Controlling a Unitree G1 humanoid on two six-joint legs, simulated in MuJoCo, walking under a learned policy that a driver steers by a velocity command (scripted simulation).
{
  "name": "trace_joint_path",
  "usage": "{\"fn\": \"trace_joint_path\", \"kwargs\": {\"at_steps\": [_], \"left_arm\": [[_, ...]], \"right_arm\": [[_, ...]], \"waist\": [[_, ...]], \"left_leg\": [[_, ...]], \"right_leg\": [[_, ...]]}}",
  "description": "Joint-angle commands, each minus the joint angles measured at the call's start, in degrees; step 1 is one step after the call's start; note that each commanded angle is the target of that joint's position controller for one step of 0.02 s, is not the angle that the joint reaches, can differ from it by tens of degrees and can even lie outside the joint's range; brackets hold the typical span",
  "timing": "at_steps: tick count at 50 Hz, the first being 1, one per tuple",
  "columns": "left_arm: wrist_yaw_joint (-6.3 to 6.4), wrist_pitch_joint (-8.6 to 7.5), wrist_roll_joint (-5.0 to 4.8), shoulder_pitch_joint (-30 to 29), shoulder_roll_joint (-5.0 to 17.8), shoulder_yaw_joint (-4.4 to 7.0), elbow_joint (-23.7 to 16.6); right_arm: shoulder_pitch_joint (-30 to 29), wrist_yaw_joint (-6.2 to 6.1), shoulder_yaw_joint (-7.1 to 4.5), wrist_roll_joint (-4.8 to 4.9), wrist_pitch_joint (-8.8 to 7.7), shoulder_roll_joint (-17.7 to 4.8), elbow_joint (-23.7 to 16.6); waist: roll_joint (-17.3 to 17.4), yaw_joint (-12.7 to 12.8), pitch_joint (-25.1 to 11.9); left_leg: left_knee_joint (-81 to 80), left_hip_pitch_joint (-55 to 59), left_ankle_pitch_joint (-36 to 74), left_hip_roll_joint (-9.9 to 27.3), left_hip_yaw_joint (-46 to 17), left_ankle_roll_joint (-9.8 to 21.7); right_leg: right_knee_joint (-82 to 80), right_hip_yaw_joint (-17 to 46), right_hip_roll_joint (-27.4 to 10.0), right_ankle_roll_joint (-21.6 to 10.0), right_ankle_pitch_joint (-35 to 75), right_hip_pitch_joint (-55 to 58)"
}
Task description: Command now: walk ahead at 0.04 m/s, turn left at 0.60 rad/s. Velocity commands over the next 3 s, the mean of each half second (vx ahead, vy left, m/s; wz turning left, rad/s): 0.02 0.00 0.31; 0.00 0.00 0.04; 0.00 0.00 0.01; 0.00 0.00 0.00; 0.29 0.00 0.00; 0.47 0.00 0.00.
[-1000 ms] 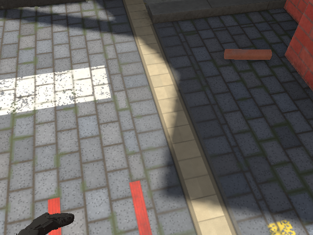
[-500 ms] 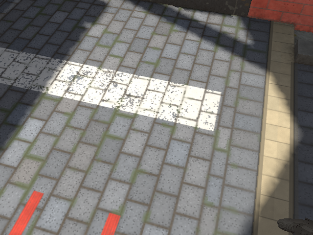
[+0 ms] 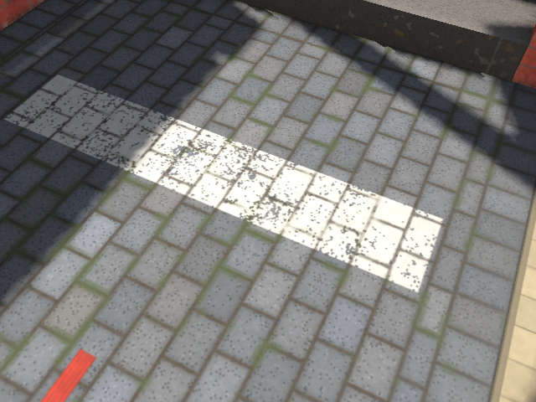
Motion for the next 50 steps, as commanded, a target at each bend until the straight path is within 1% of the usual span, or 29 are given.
{"fn": "trace_joint_path", "kwargs": {"at_steps": [1, 2, 3, 4, 5, 6, 7, 8, 9, 10, 12, 14, 15, 16, 17, 18, 19, 20, 21, 22, 23, 24, 25, 26, 29, 34, 38, 43, 50], "left_arm": [[-0.51, -1.63, -0.35, 1.06, 5.78, 2.06, -3.90], [-0.71, -1.88, -0.33, 3.10, 5.94, 2.40, -3.25], [-0.59, -1.90, 0.30, 4.47, 8.51, 3.22, -3.09], [-0.24, -1.22, 1.57, 1.64, 13.71, 4.20, -4.12], [-0.46, -1.03, 2.82, 3.63, 11.80, 4.13, -3.71], [-0.37, -1.10, 2.14, 2.63, 9.19, 3.39, -4.37], [-0.27, -1.00, 1.30, 0.83, 7.18, 2.89, -4.59], [-0.22, -0.83, 0.44, -0.17, 6.23, 2.57, -4.72], [-0.17, -0.64, -0.03, -0.41, 5.85, 2.30, -4.51], [-0.17, -0.34, 0.03, -0.28, 5.77, 2.15, -4.23], [-0.15, 0.12, 0.31, 0.28, 5.62, 2.17, -3.70], [-0.19, 0.54, 0.19, 0.41, 6.15, 2.35, -3.24], [-0.29, 0.73, 0.01, 1.25, 6.91, 2.58, -2.83], [-0.40, 0.90, -0.23, 2.29, 7.65, 2.77, -2.36], [-0.48, 1.01, -0.54, 2.77, 8.07, 2.80, -2.00], [-0.55, 1.07, -0.96, 2.38, 7.96, 2.62, -1.79], [-0.61, 0.93, -1.40, 3.22, 7.18, 2.26, -1.20], [-0.80, 0.33, -1.19, 5.79, 6.33, 1.85, -0.29], [-1.35, -0.53, 0.74, 6.84, 4.18, 1.02, -0.71], [-1.42, -1.10, 1.22, 6.81, 1.06, 0.12, -1.19], [-1.18, -1.06, 1.67, 3.54, 3.59, 0.45, -0.73], [-1.18, -0.98, 1.52, 1.85, 4.21, 0.71, -0.50], [-0.90, -0.71, 1.24, 1.81, 4.43, 0.85, 0.20], [-0.71, -0.38, 1.19, 2.65, 4.69, 0.95, 0.49], [-0.43, -0.39, 0.77, 4.20, 4.15, 0.88, 2.08], [-0.02, -0.43, 0.60, 5.41, 3.89, 1.03, 4.76], [0.31, -0.40, 0.44, 6.07, 4.01, 1.15, 6.72], [0.72, -0.19, 0.23, 6.66, 4.15, 1.25, 9.08], [1.23, 0.29, 0.00, 7.30, 3.94, 1.29, 12.29]], "right_arm": [[-1.70, -0.13, -2.26, 0.47, -0.23, -8.34, -4.34], [-2.36, -0.24, -2.08, 0.97, 0.04, -7.85, -4.47], [-0.87, -0.32, -1.55, 1.00, 0.11, -6.00, -4.57], [3.46, -0.19, -0.93, 0.63, -0.08, -3.43, -4.78], [1.36, -0.20, -2.11, 0.12, -0.86, -7.76, -5.23], [1.96, -0.17, -3.20, -0.14, -1.04, -10.76, -4.14], [2.48, -0.33, -3.39, 0.19, -0.55, -10.31, -2.54], [2.88, -0.68, -3.11, 0.12, 0.14, -8.80, -1.66], [2.81, -0.69, -2.60, 0.12, 0.61, -7.09, -1.47], [2.32, -0.59, -2.02, 0.32, 0.77, -5.36, -1.56], [0.18, -0.52, -1.09, 0.55, 0.59, -3.19, -2.26], [-1.46, -0.19, -0.17, 0.14, 0.41, -1.55, -2.73], [-2.19, 0.06, 0.06, 0.15, 0.32, -1.34, -2.89], [-2.28, 0.25, -0.07, 0.33, 0.26, -1.97, -2.71], [-1.60, 0.41, -0.26, 0.43, 0.21, -2.53, -2.19], [0.05, 0.59, -0.34, 0.37, 0.11, -2.46, -1.21], [1.29, 0.74, -0.32, 0.09, -0.02, -2.40, -0.31], [1.22, 0.61, -0.40, -0.47, -0.09, -3.98, -0.62], [2.35, 0.06, -1.01, -1.08, -0.02, -7.90, -1.13], [-0.95, 0.34, -0.47, -1.81, -0.07, -6.69, -0.06], [-3.57, 0.83, 0.43, -1.84, -0.58, -2.60, -1.29], [-3.13, 0.99, 0.84, -2.30, -1.02, -1.40, -0.46], [-2.33, 0.97, 0.66, -2.28, -1.40, -2.50, -0.07], [-2.20, 1.01, 0.64, -1.96, -1.85, -3.00, 0.39], [-0.75, 0.65, 1.15, -1.56, -2.34, -1.96, 1.61], [-0.51, 0.44, 1.34, -1.38, -2.51, -1.42, 2.98], [-0.05, 0.46, 1.35, -1.19, -2.67, -1.04, 4.62], [0.81, 0.41, 1.25, -0.95, -2.77, -0.83, 7.25], [2.19, 0.12, 1.20, -0.69, -2.85, -0.80, 11.50]], "waist": [[10.08, 1.76, -8.01], [9.84, 3.25, -7.79], [6.24, 2.84, -8.76], [-9.55, -1.54, -7.97], [-15.45, 1.32, -7.00], [-10.11, 1.23, -6.76], [-6.73, 0.71, -5.75], [-5.70, 0.53, -5.06], [-5.81, 0.73, -4.56], [-6.22, 0.79, -4.27], [-8.64, 1.66, -5.01], [-10.79, 2.60, -6.30], [-11.91, 3.38, -6.49], [-12.48, 3.97, -6.50], [-12.37, 3.86, -6.34], [-11.63, 2.73, -5.93], [-10.43, 1.90, -5.26], [-8.01, 2.45, -5.91], [1.65, 3.88, -8.82], [12.14, 6.18, -8.10], [8.84, 4.09, -5.80], [7.72, 3.40, -4.53], [7.00, 2.87, -3.21], [7.29, 3.00, -1.65], [5.96, 3.14, -0.23], [3.33, 3.04, -0.17], [2.10, 3.02, -0.88], [1.50, 3.00, -1.32], [1.33, 2.98, -0.78]], "left_leg": [[-5.25, 8.45, 7.99, 14.19, -18.66, 8.24], [-3.25, 7.58, 7.99, 12.64, -18.36, 6.64], [1.53, 3.63, -0.24, 9.77, -15.80, 3.81], [12.58, -5.62, -18.82, 1.36, -4.38, -0.33], [25.43, -11.81, -28.16, -0.26, 0.77, -3.50], [33.95, -12.13, -25.44, 2.19, -0.24, -5.19], [37.17, -11.97, -22.31, 2.62, 0.16, -6.32], [39.22, -12.44, -20.08, 2.82, 0.44, -7.33], [40.30, -12.24, -18.49, 2.84, 0.73, -8.06], [38.44, -10.76, -17.38, 2.81, 2.20, -8.51], [29.96, -8.42, -16.23, 4.06, 4.83, -9.12], [19.46, -2.38, -16.83, 6.31, 7.14, -9.13], [14.97, 0.10, -16.69, 6.93, 8.24, -8.90], [11.13, 1.92, -15.53, 7.00, 9.09, -8.63], [6.38, 4.02, -12.85, 6.91, 9.73, -8.07], [-0.95, 7.54, -7.34, 6.66, 10.55, -7.04], [-9.21, 11.87, -0.96, 6.31, 10.86, -5.53], [-10.83, 17.83, 4.54, 8.77, 7.20, -3.65], [-8.31, 24.04, 17.85, 17.11, -1.40, -0.91], [-7.45, 15.34, 12.70, 20.16, -3.17, 4.10], [-8.59, 11.47, 3.26, 17.53, -2.11, 4.13], [-8.81, 10.40, -1.80, 15.40, -0.79, 2.17], [-8.92, 9.40, -3.37, 13.92, 0.25, 0.86], [-9.13, 8.38, -3.39, 13.85, 0.12, 0.34], [-8.59, 7.59, -2.33, 13.13, 0.82, -0.20], [-8.20, 8.10, -0.84, 12.42, 1.29, -0.10], [-7.66, 9.08, 2.01, 11.78, 2.08, -0.16], [-7.19, 9.89, 4.85, 11.03, 3.15, -0.36], [-7.03, 10.16, 6.31, 10.13, 4.50, -0.90]], "right_leg": [[-9.83, -1.24, 1.43, -1.51, 0.70, 6.72], [-17.81, -2.02, 0.92, -2.53, 6.16, 11.39], [-21.26, 1.94, -5.60, -4.90, 11.01, 18.15], [-22.12, 14.29, -18.08, -12.07, 24.34, 22.85], [-23.99, 23.41, -24.05, -20.15, 30.41, 21.07], [-22.84, 20.54, -23.27, -20.79, 30.57, 20.47], [-21.63, 14.69, -19.23, -18.30, 29.63, 19.81], [-20.88, 11.06, -16.51, -16.37, 28.52, 20.16], [-20.74, 9.04, -15.52, -16.13, 29.98, 19.90], [-21.16, 6.34, -13.82, -15.89, 30.42, 19.19], [-21.09, 3.49, -12.17, -15.76, 29.98, 21.05], [-20.53, 2.23, -11.94, -15.88, 29.52, 21.20], [-20.57, 2.68, -12.43, -16.31, 29.12, 21.18], [-20.35, 3.50, -12.96, -16.70, 28.45, 21.37], [-19.87, 4.00, -13.16, -16.69, 27.27, 21.14], [-19.00, 3.72, -12.74, -16.01, 26.01, 19.86], [-18.43, 3.20, -11.88, -14.36, 23.78, 17.85], [-18.11, 2.77, -11.06, -10.98, 19.11, 13.99], [-12.04, -1.64, -7.15, -6.77, 10.13, 9.41], [-14.68, -6.13, -3.78, -3.43, -0.48, 11.49], [-14.92, -5.99, -3.84, -1.57, 2.35, 14.82], [-15.38, -6.28, -3.53, -1.14, 5.41, 15.35], [-15.00, -6.62, -3.32, -1.07, 6.51, 15.74], [-15.42, -6.30, -3.49, -1.06, 7.42, 15.63], [-16.28, -6.08, -3.74, -1.32, 8.45, 16.14], [-16.90, -6.12, -3.92, -0.82, 9.54, 16.98], [-17.06, -6.14, -4.08, -0.60, 10.77, 17.81], [-17.06, -6.26, -4.10, -0.66, 11.91, 18.56], [-17.31, -6.59, -3.84, -1.06, 12.52, 19.07]]}}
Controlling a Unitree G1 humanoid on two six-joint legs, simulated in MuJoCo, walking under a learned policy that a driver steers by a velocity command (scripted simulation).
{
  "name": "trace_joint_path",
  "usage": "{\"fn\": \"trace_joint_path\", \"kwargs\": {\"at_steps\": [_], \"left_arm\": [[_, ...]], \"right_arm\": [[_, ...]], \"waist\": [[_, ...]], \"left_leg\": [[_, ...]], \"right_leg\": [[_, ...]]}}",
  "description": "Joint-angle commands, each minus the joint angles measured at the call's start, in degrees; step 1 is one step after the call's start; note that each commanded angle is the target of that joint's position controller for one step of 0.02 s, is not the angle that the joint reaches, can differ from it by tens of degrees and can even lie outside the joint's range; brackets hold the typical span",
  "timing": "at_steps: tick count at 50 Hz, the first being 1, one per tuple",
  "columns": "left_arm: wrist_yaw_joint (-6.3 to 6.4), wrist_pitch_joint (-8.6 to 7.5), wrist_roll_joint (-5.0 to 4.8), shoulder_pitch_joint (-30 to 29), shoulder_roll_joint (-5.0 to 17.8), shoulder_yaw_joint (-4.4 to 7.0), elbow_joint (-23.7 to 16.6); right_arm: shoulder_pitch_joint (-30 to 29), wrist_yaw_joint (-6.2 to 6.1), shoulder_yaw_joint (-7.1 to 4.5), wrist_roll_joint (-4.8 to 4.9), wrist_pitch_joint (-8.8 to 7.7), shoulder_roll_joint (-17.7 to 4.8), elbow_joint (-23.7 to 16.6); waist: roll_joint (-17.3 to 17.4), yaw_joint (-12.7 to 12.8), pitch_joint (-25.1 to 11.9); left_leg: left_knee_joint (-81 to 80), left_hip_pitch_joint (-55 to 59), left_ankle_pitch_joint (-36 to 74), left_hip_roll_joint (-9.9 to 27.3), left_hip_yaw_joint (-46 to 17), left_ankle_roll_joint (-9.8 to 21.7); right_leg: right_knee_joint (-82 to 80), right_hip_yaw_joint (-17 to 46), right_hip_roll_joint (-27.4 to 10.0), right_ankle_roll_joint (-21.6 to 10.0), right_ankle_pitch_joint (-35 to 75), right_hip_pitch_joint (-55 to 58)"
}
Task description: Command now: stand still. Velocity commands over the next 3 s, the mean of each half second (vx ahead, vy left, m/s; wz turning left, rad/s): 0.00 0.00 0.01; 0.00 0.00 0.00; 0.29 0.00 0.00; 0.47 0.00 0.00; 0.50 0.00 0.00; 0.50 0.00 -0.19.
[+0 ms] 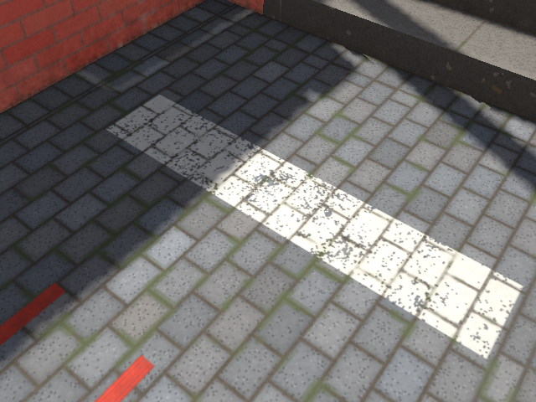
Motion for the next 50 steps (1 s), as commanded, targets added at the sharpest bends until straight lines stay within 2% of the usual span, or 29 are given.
{"fn": "trace_joint_path", "kwargs": {"at_steps": [1, 12, 23, 50], "left_arm": [[0.40, -0.33, -0.10, 0.87, 6.26, 1.31, -0.99], [0.74, 0.07, -0.26, 1.65, 5.14, 1.07, 3.37], [0.87, 0.20, -0.33, 3.07, 3.80, 0.57, 6.53], [0.83, 0.21, -0.51, 6.82, 1.37, -0.50, 9.51]], "right_arm": [[0.41, -0.31, -1.38, 0.11, -0.69, -6.09, -1.17], [1.97, -0.83, -0.99, 0.29, -0.61, -5.91, 4.55], [3.40, -1.05, -0.42, 0.40, -0.53, -5.25, 8.49], [7.38, -1.24, 0.71, 0.54, -0.54, -3.17, 12.68]], "waist": [[0.87, -0.02, -1.17], [0.56, -0.22, 0.07], [0.37, -0.45, 0.94], [0.21, -0.72, 2.20]], "left_leg": [[-5.79, -2.60, 14.49, 3.51, -3.08, 1.11], [-6.14, -2.74, 13.25, 2.75, -1.77, 0.48], [-6.59, -3.21, 11.39, 2.38, -0.98, 0.15], [-6.57, -4.56, 8.95, 2.02, 0.25, -0.48]], "right_leg": [[-2.33, -0.50, 0.26, -0.44, 9.51, 2.53], [-2.97, -1.01, 0.85, -1.01, 8.92, 2.39], [-3.26, -1.29, 1.32, -1.36, 7.96, 1.92], [-3.07, -1.32, 2.05, -2.13, 6.52, 0.52]]}}
Over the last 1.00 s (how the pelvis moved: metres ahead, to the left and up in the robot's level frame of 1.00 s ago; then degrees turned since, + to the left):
0.02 0.01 0.00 8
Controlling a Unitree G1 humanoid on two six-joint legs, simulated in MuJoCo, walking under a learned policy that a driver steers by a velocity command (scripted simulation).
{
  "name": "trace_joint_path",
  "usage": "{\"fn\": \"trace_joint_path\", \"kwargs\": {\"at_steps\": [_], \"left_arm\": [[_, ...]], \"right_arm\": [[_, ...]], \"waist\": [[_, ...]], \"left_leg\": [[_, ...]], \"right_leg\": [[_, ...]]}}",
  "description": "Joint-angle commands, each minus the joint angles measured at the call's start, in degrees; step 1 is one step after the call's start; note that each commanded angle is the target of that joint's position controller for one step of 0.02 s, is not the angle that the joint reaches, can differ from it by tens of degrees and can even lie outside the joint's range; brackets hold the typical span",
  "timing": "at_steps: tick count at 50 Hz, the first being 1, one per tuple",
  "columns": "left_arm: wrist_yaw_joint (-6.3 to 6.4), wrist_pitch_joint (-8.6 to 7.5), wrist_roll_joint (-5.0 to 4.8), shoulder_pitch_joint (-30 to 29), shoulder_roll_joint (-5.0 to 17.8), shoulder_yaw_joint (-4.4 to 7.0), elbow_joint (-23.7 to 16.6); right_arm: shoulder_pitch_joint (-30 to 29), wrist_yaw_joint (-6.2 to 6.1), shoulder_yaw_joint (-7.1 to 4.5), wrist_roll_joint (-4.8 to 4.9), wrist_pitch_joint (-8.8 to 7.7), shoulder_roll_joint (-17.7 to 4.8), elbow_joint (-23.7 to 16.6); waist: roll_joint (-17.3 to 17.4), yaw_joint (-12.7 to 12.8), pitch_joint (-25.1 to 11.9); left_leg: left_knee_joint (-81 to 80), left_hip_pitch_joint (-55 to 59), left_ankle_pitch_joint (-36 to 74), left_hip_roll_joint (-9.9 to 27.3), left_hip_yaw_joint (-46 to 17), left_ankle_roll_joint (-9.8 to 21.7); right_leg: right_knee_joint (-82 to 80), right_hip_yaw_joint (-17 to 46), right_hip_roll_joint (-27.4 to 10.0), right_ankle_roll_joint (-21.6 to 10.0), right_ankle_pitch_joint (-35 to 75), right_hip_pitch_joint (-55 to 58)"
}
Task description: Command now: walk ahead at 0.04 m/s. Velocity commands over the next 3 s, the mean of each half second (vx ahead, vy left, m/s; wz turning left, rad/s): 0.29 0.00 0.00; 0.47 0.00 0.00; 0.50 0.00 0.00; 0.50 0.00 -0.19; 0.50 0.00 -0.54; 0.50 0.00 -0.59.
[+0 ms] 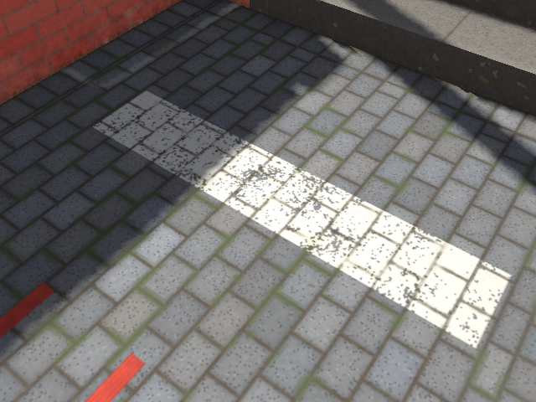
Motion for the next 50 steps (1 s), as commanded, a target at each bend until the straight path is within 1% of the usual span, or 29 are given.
{"fn": "trace_joint_path", "kwargs": {"at_steps": [1, 3, 5, 7, 8, 10, 11, 12, 13, 14, 15, 16, 17, 19, 20, 25, 30, 33, 34, 35, 36, 37, 38, 39, 40, 42, 44, 47, 50], "left_arm": [[0.18, -0.16, 0.00, 4.73, 4.53, 0.57, -0.08], [0.43, -0.09, -0.57, 4.62, 4.81, 0.81, -0.27], [0.22, -1.09, -0.53, 2.59, 4.29, 0.73, -1.77], [-0.85, -3.12, -0.72, 1.44, 2.00, 0.24, -3.06], [-1.47, -4.08, -1.04, 0.96, 2.24, 0.29, -3.63], [-2.36, -5.49, -1.89, 4.38, 1.79, 0.33, -3.33], [-2.48, -5.84, -1.79, 9.47, 2.14, 0.73, -1.36], [-2.52, -5.92, -1.12, 14.91, 4.18, 1.59, 0.76], [-2.58, -6.12, -1.07, 23.13, 10.21, 3.33, 2.07], [-3.47, -6.86, -0.46, 26.74, 14.06, 3.73, 2.04], [-3.43, -7.54, 0.01, 20.46, 10.30, 2.48, 0.44], [-3.56, -7.82, -0.26, 16.09, 7.73, 1.82, -1.31], [-3.89, -7.72, -0.39, 13.46, 7.21, 1.51, -2.29], [-3.92, -6.85, -0.13, 13.86, 4.21, 0.46, -2.45], [-3.65, -6.41, 0.12, 15.67, 3.87, 0.25, -2.10], [-1.88, -5.38, 0.54, 16.27, 7.84, 0.61, -3.71], [-1.53, -5.54, -0.82, 17.46, 9.52, 1.73, -3.26], [-1.60, -4.71, -0.29, 15.05, 11.19, 2.61, -4.03], [-1.68, -4.15, 0.14, 13.98, 10.89, 2.53, -4.51], [-1.90, -4.06, 0.57, 12.66, 10.33, 2.05, -5.78], [-2.81, -5.04, 0.51, 19.52, 2.32, -0.09, -6.76], [-3.23, -6.99, -0.73, 18.45, 2.15, -0.25, -5.93], [-3.36, -8.13, -2.65, 11.95, 7.24, 1.24, -8.57], [-2.99, -8.58, -3.06, 7.26, 8.78, 1.55, -10.04], [-2.39, -8.37, -2.39, 5.29, 8.85, 2.09, -10.22], [-1.90, -6.57, -1.47, 8.05, 6.43, 2.49, -9.66], [-1.73, -5.40, -1.24, 7.72, 5.32, 2.61, -10.13], [-1.62, -5.23, -0.38, -0.67, 6.93, 3.12, -13.58], [-2.32, -5.83, -0.31, -8.04, 6.08, 2.76, -15.80]], "right_arm": [[4.77, -0.24, -0.67, -0.01, -0.21, -4.77, -0.16], [4.96, -0.62, -1.42, 0.72, 0.07, -6.95, -0.46], [6.18, -0.61, -2.05, 1.17, -0.51, -8.67, -1.18], [8.63, -0.23, -3.22, 1.72, -1.69, -11.51, -1.09], [7.92, -0.13, -3.43, 1.78, -2.08, -11.63, -1.53], [2.36, 0.24, -3.12, 2.06, -2.58, -10.57, -3.54], [-0.81, 0.42, -2.91, 2.41, -2.51, -9.83, -4.69], [-2.46, 0.49, -2.63, 2.20, -2.79, -8.54, -5.65], [-3.50, 0.58, -1.69, 1.70, -3.61, -4.96, -7.02], [-3.72, 0.44, -1.60, 1.96, -4.91, -4.29, -8.92], [-3.30, 0.81, -1.92, 2.70, -5.73, -5.79, -8.80], [-2.63, 1.48, -1.87, 2.80, -6.33, -5.70, -8.24], [-2.67, 1.75, -2.22, 2.30, -6.82, -6.13, -7.85], [-5.42, 2.33, -3.45, 1.48, -7.00, -8.28, -8.34], [-5.85, 2.77, -3.38, 1.47, -6.74, -7.05, -8.42], [-18.84, 3.54, -1.70, 1.33, -5.97, -2.94, -13.58], [-24.83, 4.57, -1.66, 1.82, -6.12, -5.68, -16.83], [-17.64, 4.66, -3.50, 1.71, -6.54, -9.61, -15.81], [-8.15, 4.28, -4.92, 1.95, -6.38, -11.88, -12.92], [2.17, 3.69, -6.11, 1.84, -5.99, -14.54, -10.22], [10.49, 3.40, -7.44, 0.23, -5.63, -20.17, -8.62], [9.27, 3.60, -6.01, 0.20, -5.56, -16.23, -8.07], [2.78, 3.79, -4.90, 0.73, -5.93, -12.85, -8.59], [-3.33, 3.92, -4.12, 0.81, -6.23, -10.40, -9.99], [-6.97, 4.33, -3.50, 0.26, -6.60, -8.43, -10.40], [-8.53, 4.74, -2.90, -0.45, -7.06, -6.39, -9.61], [-6.43, 4.36, -2.97, -0.21, -7.31, -7.33, -8.15], [-2.86, 2.96, -3.33, -0.27, -7.26, -9.96, -6.83], [0.34, 2.02, -3.35, 0.04, -6.66, -10.91, -6.42]], "waist": [[0.47, -0.06, 0.38], [2.35, -0.43, 2.75], [5.10, -1.50, 7.36], [11.59, -2.46, 7.81], [11.79, -2.13, 8.69], [10.88, 1.79, 9.83], [8.55, 4.47, 9.14], [2.99, 5.93, 7.14], [-12.13, 8.21, 3.06], [-18.72, 7.85, 1.53], [-10.32, 4.25, 5.19], [-6.53, 2.72, 6.87], [-4.41, 1.86, 6.40], [-4.66, 2.04, 5.43], [-5.62, 2.22, 4.40], [-4.35, 3.82, 6.23], [-5.40, 2.90, 7.86], [-7.52, -2.67, 0.50], [-7.72, -7.32, -5.24], [-6.43, -11.80, -11.48], [8.38, -9.05, -22.44], [12.05, -8.73, -25.58], [10.54, -6.94, -14.28], [5.56, -4.84, -8.07], [1.74, -2.66, -4.66], [4.08, 0.99, -3.31], [4.41, 1.86, -1.30], [3.14, 0.63, 1.56], [2.67, -1.50, 2.05]], "left_leg": [[-6.30, -3.99, 2.58, 0.28, 0.20, 0.97], [-7.11, -6.95, -18.33, 0.34, -1.14, 3.19], [-10.80, -9.59, -30.26, 5.05, -8.02, 6.48], [-16.28, -7.18, -33.22, 13.68, -20.21, 11.33], [-17.94, -8.96, -32.23, 16.46, -24.13, 13.17], [-15.82, -12.72, -26.93, 15.26, -20.55, 11.62], [-11.80, -16.56, -22.23, 11.30, -14.75, 9.08], [-2.14, -20.11, -13.40, 6.56, -8.20, 6.52], [18.33, -27.23, -6.84, -0.48, 2.39, 2.63], [32.40, -35.02, -14.23, -2.78, 0.48, 2.40], [41.13, -38.49, -11.46, 1.32, -3.31, 3.59], [43.36, -39.91, -5.70, 3.68, -3.44, 4.76], [41.55, -39.78, -0.77, 5.33, -2.39, 5.36], [36.04, -37.65, 4.69, 7.10, -0.05, 4.98], [34.25, -36.64, 6.02, 6.95, 1.33, 4.39], [14.65, -31.47, 14.51, 4.53, 5.13, 1.36], [4.65, -26.33, 17.79, 3.22, 4.80, 3.34], [4.00, -14.36, 14.18, -0.40, 6.54, 6.31], [3.96, -2.88, 13.78, -2.19, 7.48, 7.86], [4.90, 13.77, 12.36, 2.88, 1.66, 10.40], [0.56, 36.04, -1.95, 19.65, -26.82, 20.38], [-11.49, 35.01, -6.95, 23.74, -44.12, 21.51], [-13.04, 25.97, -6.81, 21.21, -36.06, 17.73], [-14.13, 15.51, -0.52, 19.40, -26.62, 15.68], [-15.70, 6.66, 6.18, 17.03, -19.60, 14.25], [-18.68, -2.21, 9.89, 13.08, -11.53, 12.93], [-21.04, -5.96, 12.25, 12.16, -7.93, 13.90], [-22.98, -4.62, 14.26, 12.37, -6.17, 14.65], [-22.94, -1.89, 16.47, 10.96, -3.21, 12.89]], "right_leg": [[-3.45, -2.39, 1.77, -0.95, 1.44, 2.01], [0.47, -4.95, 4.39, -2.09, -15.27, -1.59], [4.87, -4.89, 4.46, -3.34, -20.34, -8.34], [15.22, -5.60, 3.94, -3.77, -12.19, -12.52], [18.09, -3.80, 2.25, -4.91, -11.55, -12.64], [9.03, -3.51, 1.24, -7.48, -12.57, -6.29], [0.36, -4.47, 2.61, -7.79, -8.95, 3.17], [-3.01, -0.36, 1.34, -7.33, -5.41, 11.26], [-12.67, 18.32, -9.60, -11.45, -13.10, 19.10], [-20.29, 40.71, -20.02, -18.00, -17.80, 20.82], [-19.90, 40.06, -21.20, -18.45, -17.12, 17.89], [-19.25, 31.85, -18.39, -16.61, -13.97, 16.51], [-19.60, 24.96, -15.43, -14.64, -9.35, 16.39], [-19.88, 14.17, -11.07, -11.60, 5.69, 16.96], [-19.57, 11.07, -9.95, -11.29, 11.52, 17.36], [-22.38, 4.42, -8.15, -12.19, 16.28, 10.65], [-22.64, 2.70, -11.22, -12.06, 19.83, 13.48], [-10.96, 0.50, -11.97, -10.05, 46.32, 18.58], [-0.17, -1.18, -10.01, -8.74, 53.26, 16.65], [14.23, -1.82, -7.88, -6.96, 44.97, 5.82], [39.53, -2.64, 2.52, -3.04, 13.43, -16.70], [50.45, 6.48, 5.96, -3.94, -16.57, -23.42], [53.75, 6.59, 2.24, -5.42, -14.28, -28.99], [51.64, 4.73, -1.15, -6.17, -8.70, -28.03], [48.04, 3.60, -3.49, -6.19, -4.61, -24.96], [42.88, 3.68, -6.10, -6.13, -1.30, -17.82], [39.59, 2.49, -6.67, -5.44, -0.40, -17.78], [30.31, 1.91, -7.61, -3.42, 7.48, -25.17], [17.04, 0.46, -6.16, -3.01, 17.20, -25.80]]}}
Over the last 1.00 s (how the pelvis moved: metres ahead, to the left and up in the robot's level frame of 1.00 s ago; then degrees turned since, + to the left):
0.00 -0.01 0.00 -1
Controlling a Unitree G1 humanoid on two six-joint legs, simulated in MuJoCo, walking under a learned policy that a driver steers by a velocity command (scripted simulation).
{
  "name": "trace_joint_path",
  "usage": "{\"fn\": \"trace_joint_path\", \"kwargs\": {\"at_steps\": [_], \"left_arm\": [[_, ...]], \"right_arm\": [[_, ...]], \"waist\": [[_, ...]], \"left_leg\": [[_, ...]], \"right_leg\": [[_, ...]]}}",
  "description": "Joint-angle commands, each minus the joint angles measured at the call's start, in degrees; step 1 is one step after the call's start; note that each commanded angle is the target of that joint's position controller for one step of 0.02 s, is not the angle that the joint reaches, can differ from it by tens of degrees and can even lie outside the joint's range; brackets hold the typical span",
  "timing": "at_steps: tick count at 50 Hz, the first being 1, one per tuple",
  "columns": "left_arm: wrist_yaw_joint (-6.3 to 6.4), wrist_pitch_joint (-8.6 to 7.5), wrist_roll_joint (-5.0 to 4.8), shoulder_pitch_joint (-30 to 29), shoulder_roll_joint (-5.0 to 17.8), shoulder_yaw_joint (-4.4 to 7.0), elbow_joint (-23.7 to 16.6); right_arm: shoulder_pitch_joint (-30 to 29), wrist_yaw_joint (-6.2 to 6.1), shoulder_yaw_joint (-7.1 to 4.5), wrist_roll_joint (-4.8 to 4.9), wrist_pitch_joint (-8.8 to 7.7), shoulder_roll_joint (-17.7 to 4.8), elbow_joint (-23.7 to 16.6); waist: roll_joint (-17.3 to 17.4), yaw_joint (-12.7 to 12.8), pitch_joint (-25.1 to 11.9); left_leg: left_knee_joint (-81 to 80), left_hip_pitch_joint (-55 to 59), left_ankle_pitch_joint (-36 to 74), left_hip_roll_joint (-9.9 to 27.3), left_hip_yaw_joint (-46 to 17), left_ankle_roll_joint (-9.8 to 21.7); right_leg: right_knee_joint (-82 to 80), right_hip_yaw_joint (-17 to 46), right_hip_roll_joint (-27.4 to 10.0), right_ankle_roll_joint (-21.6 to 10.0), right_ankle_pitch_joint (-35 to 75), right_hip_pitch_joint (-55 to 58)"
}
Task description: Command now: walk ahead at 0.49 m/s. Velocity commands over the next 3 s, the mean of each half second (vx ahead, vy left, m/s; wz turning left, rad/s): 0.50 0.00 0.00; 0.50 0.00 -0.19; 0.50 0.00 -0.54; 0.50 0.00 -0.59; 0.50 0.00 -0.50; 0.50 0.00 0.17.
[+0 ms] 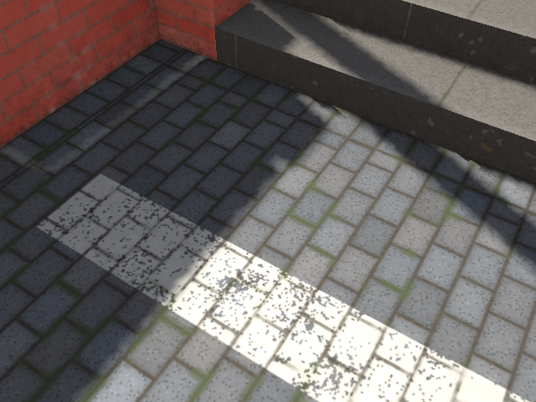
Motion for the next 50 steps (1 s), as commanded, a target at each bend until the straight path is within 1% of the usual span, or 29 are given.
{"fn": "trace_joint_path", "kwargs": {"at_steps": [1, 4, 7, 9, 10, 11, 12, 13, 14, 15, 16, 17, 18, 20, 23, 25, 29, 34, 37, 38, 39, 40, 41, 42, 43, 44, 45, 47, 50], "left_arm": [[-0.63, -0.59, 0.09, -3.01, 1.25, -0.05, -3.24], [-1.60, -0.77, -0.45, -8.81, 1.14, -0.55, -4.90], [-2.74, -1.16, -0.66, -12.19, 2.04, -0.64, -6.93], [-3.24, -1.47, -0.73, -10.56, 3.53, -0.21, -7.22], [-3.27, -1.60, -0.72, -7.14, 4.89, 0.42, -6.57], [-3.09, -1.63, -0.64, 0.80, 7.00, 1.69, -4.24], [-2.62, -1.55, -0.26, 12.03, 10.67, 3.09, -1.36], [-2.51, -1.19, 0.75, 19.47, 16.96, 4.63, 0.38], [-2.72, -1.11, 0.54, 19.79, 12.37, 3.21, 0.57], [-2.65, -1.26, 0.18, 14.41, 9.02, 2.02, -0.23], [-2.55, -1.25, 0.26, 8.82, 7.01, 1.33, -1.70], [-2.78, -1.30, 0.59, 5.19, 5.31, 0.77, -2.15], [-2.98, -1.53, 1.01, 3.56, 3.87, 0.32, -2.16], [-3.20, -1.80, 1.07, 4.38, 3.72, 0.31, -1.08], [-2.30, -1.91, 0.98, 7.35, 6.09, 0.90, 0.54], [-1.61, -1.49, 0.83, 9.14, 6.28, 0.90, 1.30], [-0.87, -1.09, 0.25, 12.39, 7.06, 0.97, 2.68], [-0.50, 0.08, -0.37, 16.91, 7.32, 1.40, 5.45], [-0.17, 0.95, -0.63, 15.47, 8.57, 1.97, 5.35], [-0.16, 1.21, -0.61, 13.86, 8.87, 2.01, 4.85], [-0.24, 1.33, -0.20, 13.09, 7.34, 1.37, 4.19], [-0.27, 1.28, 0.98, 13.69, 4.69, 0.24, 2.43], [-0.68, 0.19, -0.21, 21.69, -3.01, -1.61, 2.73], [-0.60, -0.62, -1.69, 17.80, 4.31, 0.04, 3.30], [-0.51, -0.95, -2.53, 12.90, 6.81, 0.90, 1.63], [-0.08, -0.80, -2.27, 10.72, 6.27, 1.01, 1.29], [0.18, -0.35, -1.55, 9.80, 5.52, 1.46, 1.22], [-0.11, 1.19, -1.62, 11.85, 2.79, 1.60, 1.36], [-0.17, 2.77, -1.32, 9.27, 1.80, 1.83, -0.54]], "right_arm": [[-1.69, -1.07, -1.34, 0.44, -0.65, -8.93, -3.51], [2.42, -1.27, -1.51, 1.05, -0.17, -9.74, -2.20], [4.85, -1.48, -1.86, 1.28, 0.86, -10.01, -1.00], [4.26, -1.61, -2.28, 1.27, 1.55, -10.76, -1.03], [3.05, -1.60, -2.43, 1.15, 1.87, -11.25, -1.40], [1.83, -1.54, -2.19, 0.90, 2.26, -10.71, -1.82], [1.78, -1.49, -1.28, 0.20, 2.36, -8.80, -2.94], [9.05, -0.81, 0.90, -0.05, 1.24, -1.56, -3.66], [8.35, -0.45, 0.75, 0.89, -0.39, -3.23, -2.67], [2.51, -0.21, -0.73, 2.53, -1.40, -8.79, -4.38], [-1.68, -0.43, -0.83, 2.85, -1.78, -9.30, -5.48], [-3.72, -0.84, -1.11, 2.11, -1.56, -8.69, -5.68], [-3.14, -1.13, -1.49, 1.49, -0.77, -7.90, -5.46], [-1.16, -1.25, -1.30, 1.16, 0.77, -5.00, -4.85], [-5.55, -1.49, -1.61, 0.64, 1.56, -5.06, -6.65], [-10.11, -1.33, -1.70, 0.33, 1.41, -4.92, -8.22], [-18.25, -0.57, -1.16, 0.67, 0.84, -3.75, -10.44], [-25.37, 0.83, -0.83, 1.15, 0.16, -4.38, -13.45], [-22.13, 1.33, -1.73, 1.22, -0.74, -6.77, -13.51], [-16.86, 1.14, -2.63, 1.16, -1.00, -8.35, -12.15], [-6.79, 0.64, -4.16, 0.96, -1.12, -11.36, -9.19], [3.76, -0.06, -5.33, 0.01, -1.04, -16.11, -7.55], [5.62, 0.34, -5.55, -0.19, -0.64, -18.02, -6.34], [3.64, 0.33, -3.93, 0.18, -0.75, -11.82, -7.20], [-1.20, 0.09, -3.14, 0.37, -0.91, -9.18, -8.03], [-5.66, 0.12, -2.63, 0.17, -1.07, -7.85, -8.70], [-8.32, 0.19, -2.31, -0.10, -1.19, -6.31, -8.69], [-9.74, 0.13, -2.12, -0.85, -1.41, -5.04, -8.00], [-8.94, -0.66, -2.79, -0.82, -1.72, -6.96, -7.02]], "waist": [[4.80, 1.21, 4.31], [4.63, -0.93, 5.07], [4.69, -1.15, 5.73], [5.69, 0.67, 4.28], [6.70, 2.91, 1.99], [6.56, 7.15, -2.78], [4.19, 11.29, -10.99], [-9.83, 9.34, -20.36], [-11.29, 9.81, -23.85], [-7.90, 9.01, -14.45], [-3.69, 7.47, -8.74], [-0.48, 5.78, -4.59], [-1.10, 3.78, -2.86], [-1.79, 2.20, -1.92], [-0.66, 2.23, 0.65], [-0.51, 3.22, 1.65], [-0.82, 5.60, 3.41], [-0.62, 7.21, 5.83], [-1.96, 4.02, 3.63], [-2.45, 0.85, 0.55], [-1.53, -3.47, -6.00], [5.88, -6.24, -15.78], [21.59, -1.80, -22.81], [14.38, -3.57, -18.68], [11.65, -2.74, -10.84], [7.06, -0.80, -6.82], [6.59, 0.66, -3.69], [8.63, 3.11, -2.02], [6.71, 3.85, 0.83]], "left_leg": [[-8.49, -5.82, 8.84, 14.43, -8.05, 8.02], [-7.47, -1.17, 7.80, 15.58, -7.48, 7.65], [-3.98, 6.36, 9.94, 18.71, -8.26, 6.95], [-0.40, 9.47, 16.36, 19.98, -8.48, 5.87], [3.79, 9.73, 25.53, 19.48, -7.67, 5.11], [13.25, 8.11, 34.27, 16.90, -5.49, 3.80], [28.25, -0.73, 28.98, 13.66, -3.06, 1.90], [52.11, -24.87, 3.88, 3.75, -0.55, -2.56], [61.22, -33.25, -22.46, 1.52, -9.28, -2.23], [64.69, -38.38, -19.93, 5.34, -10.31, -0.91], [62.82, -37.77, -14.39, 8.65, -8.61, -0.42], [58.78, -35.41, -10.35, 10.75, -7.58, -0.62], [55.25, -31.70, -7.57, 12.57, -7.83, -0.72], [52.11, -27.99, -5.36, 13.12, -7.12, -1.36], [44.88, -32.94, 0.64, 13.65, -6.66, -2.82], [37.79, -35.55, 6.65, 13.50, -6.41, -3.53], [24.42, -32.92, 15.85, 11.11, -4.12, -3.68], [17.50, -34.57, 12.51, 9.91, -4.54, -2.18], [14.73, -27.32, 6.33, 7.80, -3.92, -0.72], [13.63, -19.09, 5.62, 5.98, -2.38, 0.14], [14.72, -4.25, 6.82, 6.37, -2.72, 1.78], [16.03, 13.95, 5.82, 18.34, -15.78, 5.25], [8.09, 29.43, -5.02, 29.69, -41.06, 12.97], [4.83, 25.08, -10.38, 27.56, -40.78, 10.41], [3.83, 17.48, -8.54, 26.24, -31.54, 7.61], [2.00, 9.23, -3.75, 24.44, -25.27, 6.35], [-0.20, 2.98, -0.62, 22.54, -19.86, 5.64], [-3.47, -2.95, 2.43, 20.35, -12.92, 5.14], [-5.95, -4.76, 7.84, 20.34, -6.41, 6.10]], "right_leg": [[-11.57, -1.39, 1.04, 0.59, 9.60, 2.47], [-18.01, -2.52, 2.74, 0.65, 10.87, 3.13], [-21.75, -1.76, 3.32, -0.88, 6.45, 1.03], [-23.32, -2.38, 4.46, -2.42, 1.89, 4.44], [-23.90, -3.81, 6.16, -3.43, 0.13, 10.14], [-24.72, -5.51, 8.23, -4.95, 0.30, 20.88], [-22.68, -0.53, 3.65, -7.88, 1.22, 38.26], [-26.01, 26.06, -11.50, -17.42, -7.37, 62.07], [-35.17, 41.25, -14.68, -19.14, -12.06, 64.69], [-35.66, 32.86, -12.60, -15.47, -12.44, 57.42], [-36.72, 24.21, -10.38, -13.59, -7.50, 48.38], [-38.74, 18.01, -8.02, -12.57, -2.19, 40.12], [-40.67, 13.43, -5.72, -11.40, 0.43, 34.94], [-43.41, 9.56, -4.07, -11.83, 3.47, 30.47], [-45.59, 6.25, -3.98, -12.72, 7.70, 30.51], [-46.22, 4.52, -3.46, -12.07, 7.82, 31.97], [-47.16, 0.89, -1.85, -10.38, 5.21, 32.91], [-43.74, 1.82, -5.42, -10.05, 6.50, 41.52], [-38.02, 3.95, -6.54, -8.85, 15.09, 43.84], [-32.32, 3.21, -5.05, -7.92, 23.40, 42.63], [-21.09, 1.26, -1.53, -6.20, 24.94, 37.36], [-2.13, -1.82, 3.45, -3.85, 6.77, 24.72], [15.28, 0.04, 12.24, -1.02, -29.11, 4.48], [21.62, 6.45, 9.07, -1.59, -29.40, -0.36], [22.24, 5.20, 6.47, -2.27, -23.95, -3.30], [20.41, 4.13, 3.62, -2.15, -18.65, -0.86], [17.63, 4.00, 1.96, -2.02, -15.28, 1.43], [15.27, 4.05, 0.13, -2.11, -12.03, 6.25], [12.22, 3.88, -0.55, -1.54, -7.43, 2.66]]}}
Over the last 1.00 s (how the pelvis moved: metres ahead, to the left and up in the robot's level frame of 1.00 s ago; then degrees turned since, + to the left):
0.42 0.01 0.01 0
